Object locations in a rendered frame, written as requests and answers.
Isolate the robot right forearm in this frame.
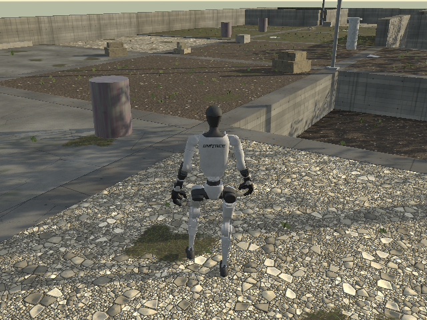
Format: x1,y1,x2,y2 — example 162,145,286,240
240,161,252,185

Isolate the robot left forearm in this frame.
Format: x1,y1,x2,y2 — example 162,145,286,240
173,161,187,191

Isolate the robot left hand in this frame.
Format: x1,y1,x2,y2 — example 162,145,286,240
171,190,187,206

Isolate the robot right hand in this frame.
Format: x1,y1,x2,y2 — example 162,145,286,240
238,183,254,196

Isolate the robot right upper arm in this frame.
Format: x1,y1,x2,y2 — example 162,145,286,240
228,135,247,171

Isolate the robot right thigh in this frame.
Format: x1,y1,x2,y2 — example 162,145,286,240
221,187,237,237

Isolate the robot right shin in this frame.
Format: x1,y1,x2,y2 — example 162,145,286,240
222,225,232,268

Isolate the robot left upper arm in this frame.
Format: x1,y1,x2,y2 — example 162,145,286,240
181,134,200,172

